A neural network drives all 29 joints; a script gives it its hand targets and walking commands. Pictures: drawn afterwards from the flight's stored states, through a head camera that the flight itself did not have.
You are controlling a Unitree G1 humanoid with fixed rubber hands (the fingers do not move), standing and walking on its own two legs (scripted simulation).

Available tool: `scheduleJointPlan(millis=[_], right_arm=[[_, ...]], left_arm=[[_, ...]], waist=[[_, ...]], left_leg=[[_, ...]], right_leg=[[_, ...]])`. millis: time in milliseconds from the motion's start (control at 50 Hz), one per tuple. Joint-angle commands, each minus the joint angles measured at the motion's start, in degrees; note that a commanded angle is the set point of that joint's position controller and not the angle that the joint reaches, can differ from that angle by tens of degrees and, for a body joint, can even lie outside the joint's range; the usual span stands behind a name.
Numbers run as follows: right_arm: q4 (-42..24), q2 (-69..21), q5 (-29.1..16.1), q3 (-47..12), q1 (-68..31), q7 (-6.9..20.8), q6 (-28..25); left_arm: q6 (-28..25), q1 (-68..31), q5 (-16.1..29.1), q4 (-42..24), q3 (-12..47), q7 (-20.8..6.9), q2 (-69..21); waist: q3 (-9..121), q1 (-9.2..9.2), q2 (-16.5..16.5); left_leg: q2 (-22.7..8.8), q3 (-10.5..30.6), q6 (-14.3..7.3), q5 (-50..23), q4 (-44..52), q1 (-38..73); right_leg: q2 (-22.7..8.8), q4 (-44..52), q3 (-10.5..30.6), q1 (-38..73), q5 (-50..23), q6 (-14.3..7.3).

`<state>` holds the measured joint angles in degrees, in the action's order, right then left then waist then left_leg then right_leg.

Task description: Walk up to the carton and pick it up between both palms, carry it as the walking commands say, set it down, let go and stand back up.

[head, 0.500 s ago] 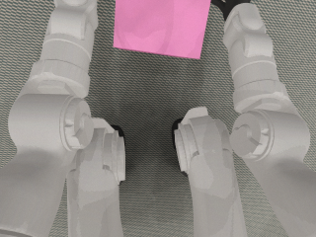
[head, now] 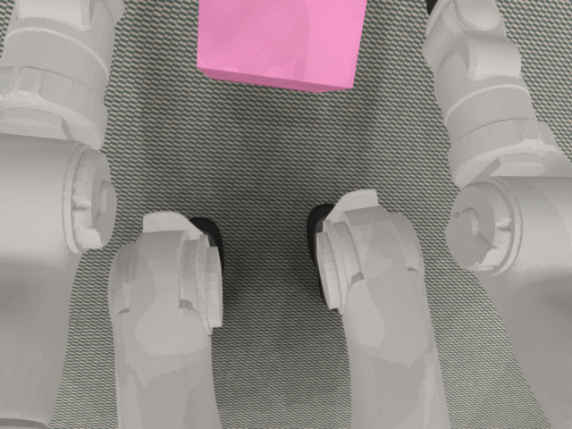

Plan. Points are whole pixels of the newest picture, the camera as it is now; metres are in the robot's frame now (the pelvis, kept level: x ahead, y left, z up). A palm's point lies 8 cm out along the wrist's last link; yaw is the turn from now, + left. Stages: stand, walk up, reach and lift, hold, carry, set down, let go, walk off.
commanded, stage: set down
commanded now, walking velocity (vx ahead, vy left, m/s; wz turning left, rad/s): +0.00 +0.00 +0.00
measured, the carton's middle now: out of the picture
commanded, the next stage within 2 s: let go in 1.34 s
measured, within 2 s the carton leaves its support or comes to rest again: neither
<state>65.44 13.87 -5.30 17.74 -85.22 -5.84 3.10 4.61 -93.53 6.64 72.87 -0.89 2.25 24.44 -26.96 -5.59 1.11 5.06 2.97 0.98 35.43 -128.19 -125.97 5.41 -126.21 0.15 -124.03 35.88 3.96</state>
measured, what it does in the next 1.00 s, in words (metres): rises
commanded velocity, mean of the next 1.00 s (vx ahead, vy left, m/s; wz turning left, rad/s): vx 0.00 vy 0.00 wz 0.00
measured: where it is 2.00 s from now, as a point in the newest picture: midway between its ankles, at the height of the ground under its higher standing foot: (270, 282)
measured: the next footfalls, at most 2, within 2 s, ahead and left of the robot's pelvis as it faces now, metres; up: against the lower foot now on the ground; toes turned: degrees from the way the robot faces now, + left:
none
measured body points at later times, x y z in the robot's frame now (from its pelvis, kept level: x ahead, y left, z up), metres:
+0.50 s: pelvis +0.01 +0.00 +0.08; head +0.36 +0.01 +0.36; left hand +0.61 +0.15 -0.04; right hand +0.55 -0.20 -0.04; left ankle +0.10 +0.11 -0.34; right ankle +0.11 -0.13 -0.34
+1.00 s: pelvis +0.03 +0.00 +0.21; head +0.36 +0.02 +0.52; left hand +0.61 +0.15 +0.10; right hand +0.55 -0.21 +0.11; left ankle +0.10 +0.11 -0.34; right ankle +0.11 -0.13 -0.34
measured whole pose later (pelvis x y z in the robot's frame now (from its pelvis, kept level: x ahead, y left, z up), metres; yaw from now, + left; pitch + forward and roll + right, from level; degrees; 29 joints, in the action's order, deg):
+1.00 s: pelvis +0.03 +0.00 +0.21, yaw +1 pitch +47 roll -2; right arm 41.7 7.7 -1.2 21.8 -65.1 -6.8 12.1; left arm 13.3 -76.3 -4.4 54.7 -12.1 1.0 18.7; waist 0.5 -6.5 -0.8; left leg 3.9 4.0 0.7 25.2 -81.6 -103.3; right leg 3.8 -80.4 2.2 -102.2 25.3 2.1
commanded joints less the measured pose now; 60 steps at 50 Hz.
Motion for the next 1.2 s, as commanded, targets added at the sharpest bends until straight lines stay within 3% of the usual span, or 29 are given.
scheduleJointPlan(millis=[0, 160, 260, 400, 820, 1180], right_arm=[[-7.3, 6.4, 0.0, 0.0, -11.8, -0.7, -0.9], [-18.2, 8.0, -2.1, -1.9, -8.8, -3.4, 1.6], [-18.7, 6.1, -1.1, -0.9, -5.9, -3.5, 3.9], [-20.8, 3.7, 1.3, 0.8, -3.7, -3.0, 5.8], [-29.5, 0.8, 3.5, 3.8, 5.8, -1.7, 8.1], [-30.3, -2.6, 8.2, 6.3, 12.3, 0.2, 6.4]], left_arm=[[-0.8, -16.2, -0.6, -7.4, -0.9, 0.7, 4.6], [2.1, -15.8, -0.7, -16.7, -1.0, 2.8, 4.9], [4.2, -12.5, -1.7, -15.8, -2.3, 2.0, 3.2], [5.5, -9.6, -5.7, -16.0, -6.4, 0.6, 3.5], [7.8, -1.5, -10.4, -24.5, -10.5, -0.8, 0.0], [5.8, 4.2, -14.2, -23.3, -13.7, -2.5, -3.7]], waist=[[66.6, -3.15, -8.1], [91.6, -3.25, -9.6], [85.9, -3.37, -8.8], [84.2, -1.73, -7.2], [91.6, -2.63, -9.3], [85.5, -2.51, -8.0]], left_leg=[[-2.2, -1.4, -0.1, -20.9, 9.4, 32.3], [-1.1, -3.5, 0.2, -26.7, 12.1, 46.4], [-0.6, -4.4, 0.0, -21.8, 17.0, 41.2], [-0.2, -5.0, -0.5, -19.5, 24.2, 38.8], [0.8, -4.0, 0.4, -30.3, 45.2, 58.7], [-0.1, -1.8, 0.5, -34.7, 66.5, 74.5]], right_leg=[[-1.1, 10.1, -3.3, 24.2, -24.1, -1.0], [-0.5, 13.6, -5.5, 32.7, -27.4, -0.8], [-0.5, 17.9, -5.7, 29.9, -23.8, -1.0], [0.0, 24.3, -5.1, 32.6, -22.6, -0.8], [0.5, 45.5, -5.2, 45.1, -31.6, -0.1], [-0.3, 66.8, -3.5, 59.2, -36.6, 0.2]])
